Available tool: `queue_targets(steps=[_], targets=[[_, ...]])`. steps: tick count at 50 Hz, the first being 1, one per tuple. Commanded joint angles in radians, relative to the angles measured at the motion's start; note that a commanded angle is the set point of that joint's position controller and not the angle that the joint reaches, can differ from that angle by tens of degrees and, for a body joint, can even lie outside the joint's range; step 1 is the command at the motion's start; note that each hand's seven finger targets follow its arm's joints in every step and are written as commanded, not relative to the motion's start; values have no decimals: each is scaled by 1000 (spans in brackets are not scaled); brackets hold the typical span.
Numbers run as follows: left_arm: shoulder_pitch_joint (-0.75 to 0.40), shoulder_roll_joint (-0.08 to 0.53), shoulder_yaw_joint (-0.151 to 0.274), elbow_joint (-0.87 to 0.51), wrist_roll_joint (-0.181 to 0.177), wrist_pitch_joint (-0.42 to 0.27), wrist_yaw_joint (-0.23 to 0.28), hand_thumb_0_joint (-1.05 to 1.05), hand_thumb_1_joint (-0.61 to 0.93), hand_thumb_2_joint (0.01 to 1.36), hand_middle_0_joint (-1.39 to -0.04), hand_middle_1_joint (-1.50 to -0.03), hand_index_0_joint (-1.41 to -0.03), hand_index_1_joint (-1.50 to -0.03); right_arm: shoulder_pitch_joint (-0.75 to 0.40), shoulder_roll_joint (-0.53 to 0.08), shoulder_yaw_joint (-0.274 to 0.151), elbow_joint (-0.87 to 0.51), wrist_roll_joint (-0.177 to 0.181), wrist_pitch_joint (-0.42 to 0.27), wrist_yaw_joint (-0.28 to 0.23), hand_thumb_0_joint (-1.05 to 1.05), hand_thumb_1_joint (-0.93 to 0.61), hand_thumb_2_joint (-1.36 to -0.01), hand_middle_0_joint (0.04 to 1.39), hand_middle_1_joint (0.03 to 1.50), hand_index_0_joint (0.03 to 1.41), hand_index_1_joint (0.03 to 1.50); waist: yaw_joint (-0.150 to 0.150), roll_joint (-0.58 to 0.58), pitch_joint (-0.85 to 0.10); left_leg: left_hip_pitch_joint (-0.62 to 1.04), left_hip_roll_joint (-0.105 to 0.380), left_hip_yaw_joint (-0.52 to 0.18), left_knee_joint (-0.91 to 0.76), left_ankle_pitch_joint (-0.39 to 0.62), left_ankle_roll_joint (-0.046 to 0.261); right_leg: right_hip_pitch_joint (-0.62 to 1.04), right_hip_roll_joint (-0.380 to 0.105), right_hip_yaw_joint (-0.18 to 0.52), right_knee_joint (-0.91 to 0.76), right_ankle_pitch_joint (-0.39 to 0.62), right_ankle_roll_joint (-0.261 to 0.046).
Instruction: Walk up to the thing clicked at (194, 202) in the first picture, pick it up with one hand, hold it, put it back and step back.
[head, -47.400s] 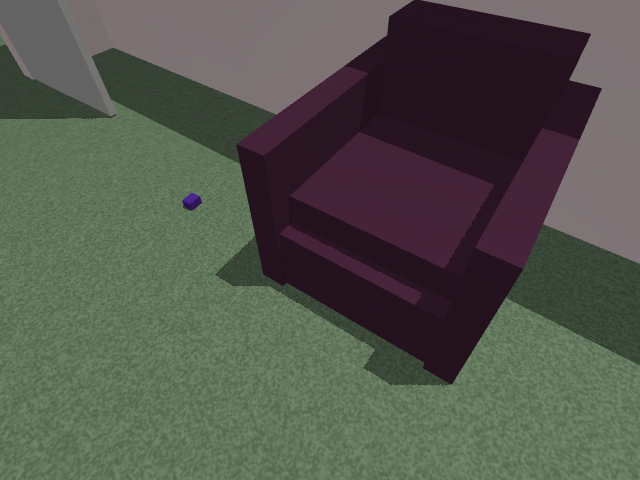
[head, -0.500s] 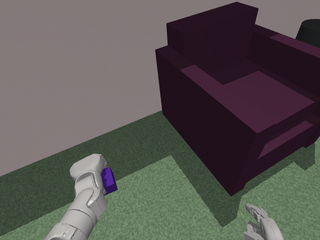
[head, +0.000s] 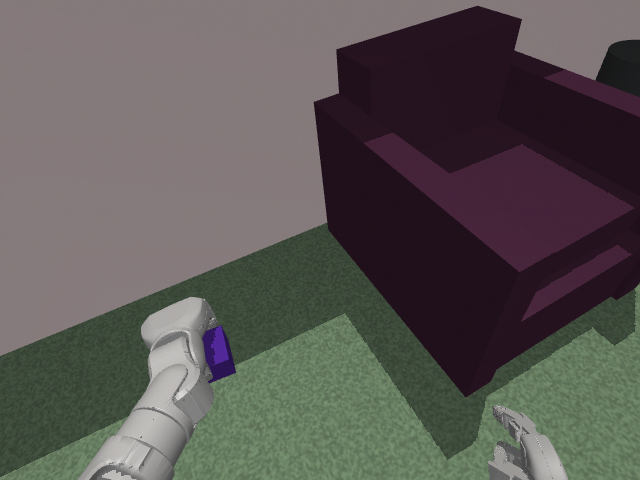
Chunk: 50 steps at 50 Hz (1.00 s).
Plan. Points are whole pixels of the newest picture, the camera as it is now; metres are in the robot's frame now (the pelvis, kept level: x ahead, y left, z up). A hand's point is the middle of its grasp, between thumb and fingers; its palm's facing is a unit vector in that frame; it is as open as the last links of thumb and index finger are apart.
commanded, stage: hold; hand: left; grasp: from above
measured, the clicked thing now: (212, 354) +0.32 +0.21 -0.06
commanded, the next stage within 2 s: crouch in 0.24 s
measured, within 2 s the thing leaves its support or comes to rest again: neither
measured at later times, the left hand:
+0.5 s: hand (197, 356) +0.29 +0.21 -0.02, palm faces -0.38 -0.24 -0.90, open 9.0 cm
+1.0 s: hand (242, 396) +0.32 +0.20 -0.22, palm faces -0.37 -0.17 -0.91, open 8.7 cm
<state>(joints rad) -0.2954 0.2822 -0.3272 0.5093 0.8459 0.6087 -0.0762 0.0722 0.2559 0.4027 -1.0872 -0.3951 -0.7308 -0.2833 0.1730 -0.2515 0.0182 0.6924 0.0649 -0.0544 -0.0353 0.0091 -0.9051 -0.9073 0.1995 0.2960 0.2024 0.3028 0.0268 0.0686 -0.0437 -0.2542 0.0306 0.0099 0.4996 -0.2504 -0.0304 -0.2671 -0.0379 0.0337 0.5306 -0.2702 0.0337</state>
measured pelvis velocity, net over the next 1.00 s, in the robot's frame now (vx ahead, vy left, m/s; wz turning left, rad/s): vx -0.03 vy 0.00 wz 0.00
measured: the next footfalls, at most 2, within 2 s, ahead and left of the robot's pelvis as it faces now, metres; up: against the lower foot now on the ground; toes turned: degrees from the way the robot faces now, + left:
none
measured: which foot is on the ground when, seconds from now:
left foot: down 0.00-1.00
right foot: down 0.00-1.00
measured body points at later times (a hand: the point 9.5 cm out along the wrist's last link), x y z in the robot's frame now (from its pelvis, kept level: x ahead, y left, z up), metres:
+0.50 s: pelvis +0.01 +0.00 +0.00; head +0.00 -0.04 +0.45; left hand +0.31 +0.22 +0.04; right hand +0.18 -0.24 -0.11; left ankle +0.01 +0.14 -0.74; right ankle +0.01 -0.14 -0.74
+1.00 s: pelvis -0.03 +0.00 -0.10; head +0.08 +0.01 +0.34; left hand +0.34 +0.21 -0.17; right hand +0.04 -0.27 -0.22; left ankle +0.01 +0.14 -0.74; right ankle +0.01 -0.14 -0.74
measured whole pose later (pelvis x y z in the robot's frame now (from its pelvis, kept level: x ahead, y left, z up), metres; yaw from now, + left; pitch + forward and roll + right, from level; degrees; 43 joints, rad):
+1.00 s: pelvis -0.03 +0.00 -0.10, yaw +0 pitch +21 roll -1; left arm -0.62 0.17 -0.12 1.21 0.87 0.41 0.49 0.14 0.37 0.23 -1.21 -0.30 -0.80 -0.12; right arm 0.23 -0.26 -0.06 0.80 -0.03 -0.11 0.06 0.00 -0.88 -0.90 0.20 0.30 0.20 0.30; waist -0.09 0.01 -0.14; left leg -1.07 0.05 -0.03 1.19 -0.49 -0.04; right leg -1.06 -0.01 0.03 1.18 -0.49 0.04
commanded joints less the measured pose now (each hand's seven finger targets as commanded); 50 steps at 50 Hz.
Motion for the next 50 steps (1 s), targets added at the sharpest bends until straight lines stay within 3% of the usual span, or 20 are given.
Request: queue_targets(steps=[1, 3, 8, 10, 14, 16, 17, 18, 19, 21, 24, 26, 30, 33, 34, 37, 39, 43, 47, 50], targets=[[-352, 172, 94, -193, 45, 0, 35, 0, 603, 560, -1095, -386, -1057, -426, -120, -103, -33, -148, 4, -53, -1, 0, -904, -907, 199, 300, 199, 300, 4, -79, -222, 92, -51, 32, -51, 207, 38, 60, 60, -45, -80, 191, -22], [-339, 148, 75, -174, 50, 5, 29, 0, 608, 562, -1095, -395, -1059, -434, -126, -104, -34, -150, 6, -52, -1, 0, -904, -907, 199, 300, 199, 300, 6, -76, -216, 93, -49, 32, -54, 213, 37, 57, 60, -46, -78, 197, -24], [-362, 180, 103, -201, 54, 9, 36, 0, 597, 579, -1103, -379, -1059, -427, -122, -103, -35, -150, 5, -47, 1, 0, -904, -907, 199, 300, 199, 300, 10, -70, -234, 100, -53, 37, -52, 221, 39, 69, 57, -43, -82, 209, -21], [-322, 150, 84, -166, 48, 14, 36, 0, 614, 586, -1112, -394, -1070, -439, -123, -100, -33, -150, 5, -45, 0, 0, -904, -907, 199, 300, 199, 300, 2, -84, -208, 93, -50, 34, -56, 209, 38, 59, 61, -46, -82, 194, -22], [-357, 177, 96, -229, 48, 5, 30, 0, 626, 582, -1130, -373, -1084, -422, -128, -101, -36, -151, 3, -42, -2, 0, -902, -906, 199, 300, 199, 300, 9, -79, -226, 102, -50, 32, -58, 216, 40, 67, 61, -48, -85, 198, -22], [-313, 154, 80, -206, 51, 10, 24, 0, 600, 592, -1111, -383, -1064, -432, -133, -99, -35, -159, 7, -38, -3, 0, -904, -907, 199, 300, 199, 300, 10, -79, -218, 106, -52, 36, -57, 227, 41, 65, 59, -45, -85, 211, -22], [-341, 169, 91, -234, 51, 7, 24, 0, 651, 515, -1031, -463, -1041, -512, -128, -102, -36, -157, 7, -37, -4, 0, -904, -910, 199, 300, 199, 300, 8, -70, -230, 115, -50, 37, -55, 225, 41, 70, 58, -44, -84, 213, -21], [-331, 176, 96, -214, 56, 8, 26, 0, 571, 528, -951, -529, -961, -509, -128, -102, -37, -155, 6, -38, -3, 0, -859, -893, 200, 300, 201, 300, 11, -84, -230, 107, -50, 34, -53, 234, 42, 75, 59, -47, -84, 222, -20], [-322, 172, 92, -207, 56, 7, 26, 0, 651, 527, -1031, -449, -1041, -447, -123, -105, -36, -156, 5, -37, -3, 0, -868, -896, 200, 300, 200, 300, 7, -97, -228, 112, -50, 36, -54, 236, 44, 77, 58, -45, -83, 228, -20], [-300, 148, 77, -171, 50, 5, 30, 0, 787, 573, -1178, -430, -1173, -438, -117, -105, -37, -155, 6, -34, -2, 0, -868, -896, 200, 300, 200, 300, 0, -98, -198, 104, -48, 37, -56, 231, 43, 62, 60, -48, -82, 221, -21], [-287, 124, 74, -123, 51, -19, 58, 0, 812, 553, -1198, -431, -1197, -435, -111, -104, -38, -155, 1, -38, 3, 0, -869, -896, 199, 300, 200, 300, -6, -131, -159, 80, -47, 35, -54, 197, 45, 35, 56, -49, -88, 190, -20], [-281, 120, 88, -91, 53, -37, 97, 0, 819, 572, -1208, -428, -1202, -436, -100, -103, -39, -152, 2, -43, 8, 0, -867, -896, 199, 300, 200, 300, -3, -122, -157, 70, -50, 40, -48, 185, 40, 26, 53, -46, -85, 176, -20], [-321, 89, 99, 22, 54, -60, 201, 0, 798, 521, -1189, -408, -1189, -411, -72, -108, -49, -127, -9, -56, 27, 0, -867, -895, 199, 299, 199, 299, -27, -130, -148, 33, -50, 42, -14, 156, 38, -15, 48, -44, -65, 163, -18], [-343, 54, 101, 155, 48, -79, 287, 0, 765, 463, -1164, -379, -1168, -376, -40, -114, -52, -86, -20, -69, 39, 0, -868, -895, 199, 299, 199, 299, -47, -130, -152, -16, -46, 40, 33, 143, 31, -50, 49, -44, -16, 160, -23], [-373, 41, 99, 199, 53, -88, 314, 0, 744, 440, -1162, -352, -1163, -353, -21, -120, -58, -68, -22, -73, 44, 0, -868, -895, 199, 299, 199, 299, -67, -130, -146, -46, -44, 43, 61, 128, 32, -92, 48, -41, 6, 155, -25], [-481, 17, 131, 283, 39, -118, 403, 0, 736, 401, -1126, -363, -1142, -349, 35, -121, -71, -16, -35, -83, 55, 0, -865, -892, 199, 299, 199, 299, -84, -99, -235, -136, -34, 46, 167, 132, 22, -168, 51, -37, 114, 162, -36], [-505, -12, 141, 382, 49, -136, 456, 0, 740, 359, -1144, -324, -1158, -310, 57, -122, -77, 5, -49, -89, 62, 0, -869, -893, 199, 299, 199, 299, -105, -85, -261, -245, -30, 46, 270, 125, 16, -277, 52, -35, 218, 158, -42], [-567, -46, 175, 500, 53, -176, 559, 0, 799, 370, -1221, -263, -1221, -265, 94, -119, -102, 25, -73, -95, 71, 0, -872, -893, 199, 299, 199, 299, -108, -54, -391, -441, -26, 42, 458, 82, 8, -459, 53, -43, 404, 115, -53], [-648, 46, 237, 566, 59, -200, 622, 0, 831, 450, -1281, -245, -1260, -268, 106, -140, -116, 37, -93, -93, 92, 0, -877, -895, 199, 299, 199, 299, -107, -13, -518, -605, -18, 19, 618, 52, 6, -624, 58, -58, 566, 72, -64], [-684, 47, 250, 605, 50, -215, 642, 0, 807, 431, -1253, -282, -1240, -297, 108, -149, -120, 38, -101, -91, 105, 0, -882, -896, 199, 299, 199, 299, -132, 11, -600, -711, -17, 6, 699, 1, 8, -724, 63, -70, 661, 24, -71]])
